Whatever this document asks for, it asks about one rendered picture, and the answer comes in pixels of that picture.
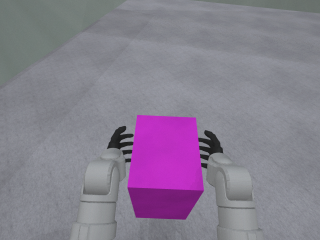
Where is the carton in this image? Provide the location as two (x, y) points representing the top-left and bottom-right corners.
(127, 115), (204, 220)

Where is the robot right hand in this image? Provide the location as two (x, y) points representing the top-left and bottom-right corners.
(198, 130), (223, 169)

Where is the left robot forearm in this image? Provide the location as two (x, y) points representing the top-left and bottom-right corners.
(69, 148), (126, 240)

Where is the robot left hand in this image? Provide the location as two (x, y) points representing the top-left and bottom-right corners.
(107, 126), (134, 163)

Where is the right robot forearm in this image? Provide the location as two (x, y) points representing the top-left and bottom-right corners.
(206, 152), (264, 240)

